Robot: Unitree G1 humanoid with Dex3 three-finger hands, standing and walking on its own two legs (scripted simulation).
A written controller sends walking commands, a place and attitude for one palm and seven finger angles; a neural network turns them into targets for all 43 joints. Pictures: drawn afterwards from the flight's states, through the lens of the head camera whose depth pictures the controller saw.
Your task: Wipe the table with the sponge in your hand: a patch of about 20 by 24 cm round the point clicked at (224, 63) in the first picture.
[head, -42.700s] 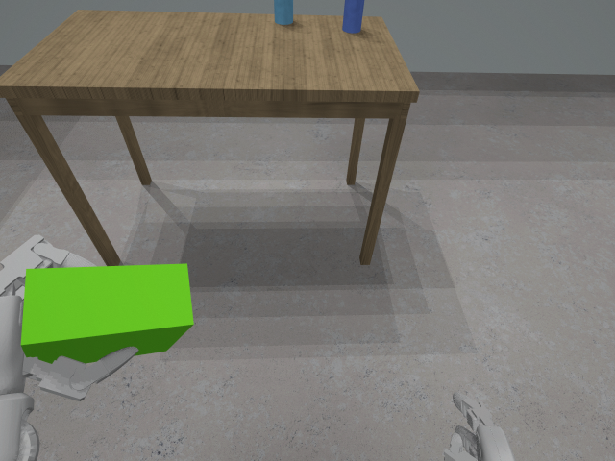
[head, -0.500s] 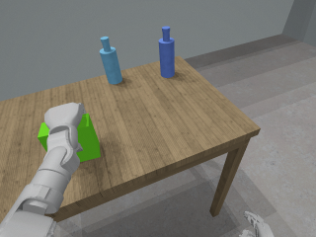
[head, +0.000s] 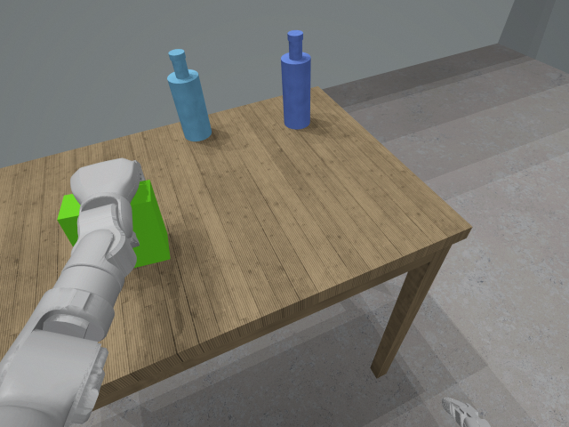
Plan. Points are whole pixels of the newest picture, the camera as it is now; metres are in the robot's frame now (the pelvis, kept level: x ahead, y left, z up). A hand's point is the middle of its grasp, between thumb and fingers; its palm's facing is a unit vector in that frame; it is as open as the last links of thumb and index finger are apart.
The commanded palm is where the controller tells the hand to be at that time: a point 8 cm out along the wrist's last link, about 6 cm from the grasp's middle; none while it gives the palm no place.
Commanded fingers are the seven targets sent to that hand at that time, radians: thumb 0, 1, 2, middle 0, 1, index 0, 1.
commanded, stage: wipe forward along the middle lane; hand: left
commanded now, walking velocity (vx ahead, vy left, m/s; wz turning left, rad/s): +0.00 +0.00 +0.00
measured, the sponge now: (124, 238) +0.39 +0.29 +0.05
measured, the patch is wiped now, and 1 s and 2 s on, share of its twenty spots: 0.95 0.95 0.95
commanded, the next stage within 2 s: slide back across to the first lane in 0.06 s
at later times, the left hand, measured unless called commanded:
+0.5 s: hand (91, 211) +0.39 +0.32 +0.11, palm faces -0.02 -0.02 -1.00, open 10.2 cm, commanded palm +0.37 +0.31 +0.17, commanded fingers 0.00 0.10 1.30 -1.20 -1.60 -1.20 -1.60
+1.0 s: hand (68, 215) +0.38 +0.35 +0.11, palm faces -0.06 +0.00 -1.00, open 10.2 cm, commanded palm +0.35 +0.34 +0.17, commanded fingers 0.00 0.10 1.30 -1.20 -1.60 -1.20 -1.60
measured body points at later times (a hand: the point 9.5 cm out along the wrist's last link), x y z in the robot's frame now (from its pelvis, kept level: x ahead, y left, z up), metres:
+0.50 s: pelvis +0.01 +0.01 +0.00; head +0.01 -0.01 +0.45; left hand +0.39 +0.32 +0.16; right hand +0.16 -0.24 -0.11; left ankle +0.01 +0.12 -0.74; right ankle -0.01 -0.10 -0.74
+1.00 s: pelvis +0.02 +0.02 +0.00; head +0.03 -0.01 +0.45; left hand +0.38 +0.34 +0.17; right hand +0.16 -0.24 -0.12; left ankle +0.01 +0.12 -0.74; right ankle -0.01 -0.10 -0.74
